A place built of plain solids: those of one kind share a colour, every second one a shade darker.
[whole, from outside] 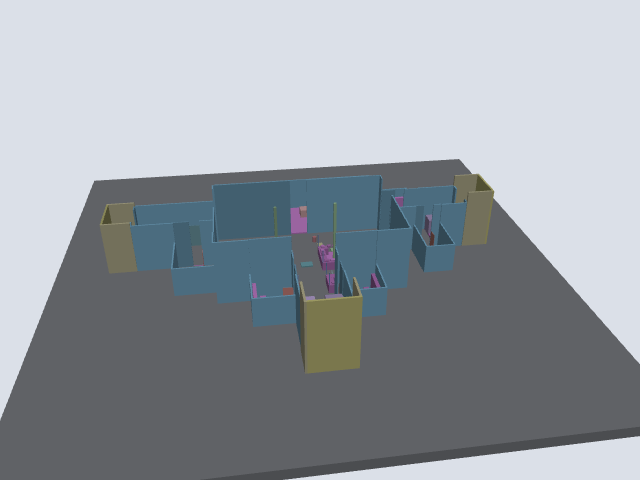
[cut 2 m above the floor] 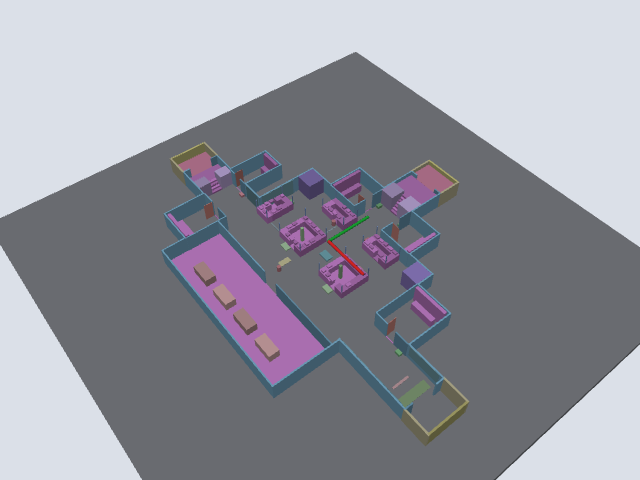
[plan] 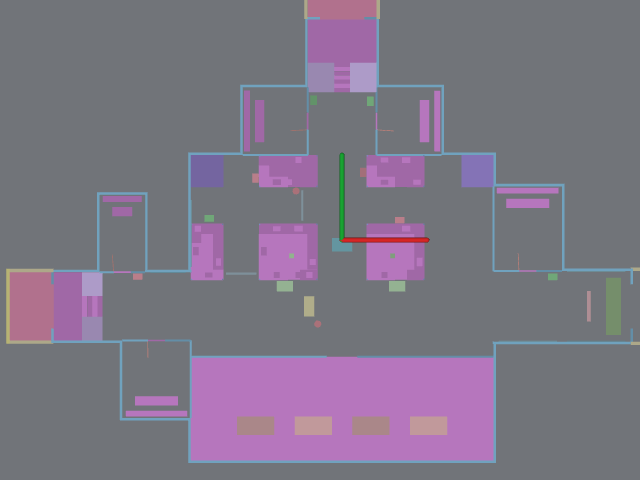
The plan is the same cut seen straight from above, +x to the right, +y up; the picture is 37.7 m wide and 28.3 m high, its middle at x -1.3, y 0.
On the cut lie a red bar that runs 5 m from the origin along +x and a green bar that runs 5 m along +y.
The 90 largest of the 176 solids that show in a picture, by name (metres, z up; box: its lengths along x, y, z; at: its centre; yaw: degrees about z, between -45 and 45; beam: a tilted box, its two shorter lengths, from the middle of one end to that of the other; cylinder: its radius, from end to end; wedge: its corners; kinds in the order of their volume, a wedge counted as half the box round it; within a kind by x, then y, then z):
{
 "wall_1": {"box": [2.84, 0.15, 5.19], "at": [-15.73, -1.82, 2.55]},
 "wall_2": {"box": [4.19, 0.15, 5.19], "at": [-15.05, -6.0, 2.55]},
 "wall_3": {"box": [0.15, 4.68, 3.05], "at": [-14.38, 0.48, 1.48]},
 "wall_4": {"box": [0.15, 4.68, 3.05], "at": [-13.03, -8.3, 1.48]},
 "wall_5": {"box": [2.99, 0.15, 3.05], "at": [-12.96, 2.74, 1.48]},
 "wall_6": {"box": [1.52, 0.12, 5.19], "at": [-12.2, -5.92, 2.55]},
 "wall_7": {"box": [0.15, 4.68, 3.05], "at": [-11.54, 0.48, 1.48]},
 "wall_8": {"box": [4.16, 0.15, 3.05], "at": [-11.03, -10.56, 1.48]},
 "wall_9": {"box": [2.73, 0.15, 5.19], "at": [-10.25, -1.82, 2.55]},
 "wall_10": {"box": [1.52, 0.12, 5.19], "at": [-9.68, -5.92, 2.55]},
 "wall_11": {"box": [0.15, 2.67, 3.8], "at": [-8.99, -11.82, 1.85]},
 "wall_12": {"box": [0.15, 7.06, 6.59], "at": [-8.99, 1.63, 3.25]},
 "wall_13": {"box": [0.12, 3.6, 3.8], "at": [-8.92, -8.69, 1.85]},
 "wall_14": {"box": [3.21, 0.15, 6.59], "at": [-7.46, 5.09, 3.25]},
 "wall_15": {"box": [0.15, 4.12, 3.05], "at": [-5.93, 7.1, 1.48]},
 "wall_16": {"box": [8.02, 0.12, 6.59], "at": [-4.91, -6.88, 3.25]},
 "wall_17": {"box": [3.95, 0.15, 3.05], "at": [-4.03, 9.08, 1.48]},
 "wall_18": {"box": [3.83, 0.12, 6.59], "at": [-3.94, 5.01, 3.25]},
 "wall_19": {"box": [0.15, 4.15, 5.19], "at": [-2.1, 11.08, 2.55]},
 "wall_20": {"box": [0.12, 1.5, 5.19], "at": [-2.03, 5.76, 2.55]},
 "wall_21": {"box": [0.12, 1.5, 5.19], "at": [-2.03, 8.26, 2.55]},
 "wall_22": {"box": [18.15, 0.15, 3.8], "at": [0.0, -13.08, 1.85]},
 "wall_23": {"box": [0.15, 4.15, 5.19], "at": [2.11, 11.08, 2.55]},
 "wall_24": {"box": [3.83, 0.12, 6.59], "at": [3.95, 5.01, 3.25]},
 "wall_25": {"box": [3.95, 0.15, 3.05], "at": [4.04, 9.08, 1.48]},
 "wall_26": {"box": [8.02, 0.12, 6.59], "at": [4.91, -6.88, 3.25]},
 "wall_27": {"box": [0.15, 4.12, 3.05], "at": [5.94, 7.1, 1.48]},
 "wall_28": {"box": [3.21, 0.15, 6.59], "at": [7.47, 5.09, 3.25]},
 "wall_29": {"box": [0.12, 4.99, 6.59], "at": [8.93, 0.67, 3.25]},
 "wall_30": {"box": [0.15, 6.27, 3.8], "at": [9.0, -10.02, 1.85]},
 "wall_31": {"box": [0.15, 2.0, 6.59], "at": [9.0, 4.16, 3.25]},
 "wall_32": {"box": [1.52, 0.12, 5.19], "at": [9.69, -1.83, 2.55]},
 "wall_33": {"box": [4.16, 0.15, 3.05], "at": [11.04, 3.23, 1.48]},
 "wall_34": {"box": [1.52, 0.12, 5.19], "at": [12.2, -1.83, 2.55]},
 "wall_35": {"box": [8.27, 0.15, 5.19], "at": [13.02, -6.07, 2.55]},
 "wall_36": {"box": [0.15, 5.11, 3.05], "at": [13.04, 0.76, 1.48]},
 "wall_37": {"box": [4.19, 0.15, 5.19], "at": [15.06, -1.75, 2.55]},
 "piece_1": {"box": [1.67, 4.03, 0.88], "at": [-16.16, -3.91, 0.39]},
 "piece_2": {"box": [2.29, 0.35, 2.05], "at": [-12.96, 2.42, 0.97]},
 "piece_3": {"box": [3.64, 0.35, 2.05], "at": [-10.94, -10.24, 0.97]},
 "piece_4": {"box": [2.54, 0.55, 0.95], "at": [-10.94, -9.49, 0.42]},
 "piece_5": {"box": [1.93, 0.62, 0.95], "at": [-7.95, -2.06, 0.42]},
 "piece_6": {"box": [1.89, 3.3, 0.17], "at": [-7.95, -0.7, 0.04]},
 "piece_7": {"box": [1.93, 0.62, 0.95], "at": [-7.95, 0.66, 0.42]},
 "piece_8": {"box": [0.62, 2.1, 0.95], "at": [-7.3, -0.7, 0.42]},
 "piece_9": {"box": [0.35, 3.6, 2.05], "at": [-5.61, 7.01, 0.97]},
 "piece_10": {"box": [0.55, 2.5, 0.95], "at": [-4.86, 7.01, 0.42]},
 "piece_11": {"box": [0.62, 2.1, 0.95], "at": [-4.59, -0.7, 0.42]},
 "piece_12": {"box": [1.72, 0.62, 0.95], "at": [-4.05, -2.06, 0.42]},
 "piece_13": {"box": [1.72, 0.62, 0.95], "at": [-4.05, 3.42, 0.42]},
 "piece_14": {"box": [3.43, 3.3, 0.17], "at": [-3.17, -0.7, 0.04]},
 "piece_15": {"box": [3.47, 0.62, 0.95], "at": [-3.17, 0.66, 0.42]},
 "piece_16": {"box": [3.43, 1.86, 0.17], "at": [-3.17, 4.06, 0.04]},
 "piece_17": {"box": [3.47, 0.62, 0.95], "at": [-3.17, 4.7, 0.42]},
 "piece_18": {"box": [0.62, 2.1, 0.95], "at": [-1.74, -0.7, 0.42]},
 "piece_19": {"box": [17.85, 6.12, 0.2], "at": [0.0, -9.94, 0.05]},
 "piece_20": {"box": [4.06, 2.55, 1.57], "at": [0.0, 11.73, 0.73]},
 "piece_21": {"box": [0.62, 2.1, 0.95], "at": [1.75, -0.7, 0.42]},
 "piece_22": {"box": [1.69, 0.62, 0.95], "at": [2.29, -2.06, 0.42]},
 "piece_23": {"box": [1.69, 0.62, 0.95], "at": [2.29, 3.42, 0.42]},
 "piece_24": {"box": [3.39, 3.3, 0.17], "at": [3.15, -0.7, 0.04]},
 "piece_25": {"box": [3.43, 0.62, 0.95], "at": [3.15, 0.66, 0.42]},
 "piece_26": {"box": [3.39, 1.86, 0.17], "at": [3.15, 4.06, 0.04]},
 "piece_27": {"box": [3.43, 0.62, 0.95], "at": [3.15, 4.7, 0.42]},
 "piece_28": {"box": [0.62, 2.1, 0.95], "at": [4.56, -0.7, 0.42]},
 "piece_29": {"box": [0.55, 2.5, 0.95], "at": [4.86, 7.01, 0.42]},
 "piece_30": {"box": [0.35, 3.6, 2.05], "at": [5.61, 7.01, 0.97]},
 "piece_31": {"box": [2.54, 0.55, 0.95], "at": [10.95, 2.16, 0.42]},
 "piece_32": {"box": [3.64, 0.35, 2.05], "at": [10.95, 2.91, 0.97]},
 "street_1": {"box": [2.6, 4.03, 0.88], "at": [-18.3, -3.91, 0.39]},
 "street_2": {"box": [4.06, 2.6, 1.57], "at": [0.0, 14.3, 0.73]},
 "wing_1": {"box": [2.78, 0.2, 6.38], "at": [-18.41, -6.03, 3.14]},
 "wing_2": {"box": [2.78, 0.2, 6.38], "at": [-18.41, -1.8, 3.14]},
 "wing_3": {"box": [0.2, 2.78, 7.07], "at": [-2.13, 14.41, 3.48]},
 "wing_4": {"box": [0.2, 2.78, 7.07], "at": [2.13, 14.41, 3.48]},
 "wing_5": {"box": [2.78, 0.2, 5.55], "at": [18.41, -6.1, 2.73]},
 "wing_6": {"box": [2.78, 0.2, 5.55], "at": [18.41, -1.73, 2.73]},
 "cheek_1": {"box": [1.21, 1.41, 1.83], "at": [-14.73, -5.22, 0.87]},
 "cheek_2": {"box": [1.21, 1.41, 1.83], "at": [-14.73, -2.6, 0.87]},
 "cheek_3": {"box": [1.57, 1.74, 2.52], "at": [-1.24, 9.58, 1.21]},
 "cheek_4": {"box": [1.57, 1.74, 2.52], "at": [1.25, 9.58, 1.21]},
 "store_1": {"box": [1.93, 1.91, 2.45], "at": [-7.95, 4.06, 1.18]},
 "store_2": {"box": [1.89, 1.91, 2.45], "at": [7.98, 4.06, 1.18]},
 "opp_1": {"box": [0.2, 4.43, 6.38], "at": [-19.7, -3.91, 3.14]},
 "opp_2": {"box": [4.46, 0.2, 7.07], "at": [0.0, 15.7, 3.48]},
 "opp_3": {"box": [0.2, 4.57, 5.55], "at": [19.7, -3.91, 2.73]},
 "slab_1": {"box": [2.2, 1.1, 0.95], "at": [-5.1, -10.95, 0.57]},
 "slab_2": {"box": [2.2, 1.1, 0.95], "at": [-1.7, -10.95, 0.57]},
 "slab_3": {"box": [2.2, 1.1, 0.95], "at": [1.7, -10.95, 0.57]},
 "slab_4": {"box": [2.2, 1.1, 0.95], "at": [5.1, -10.95, 0.57]}
}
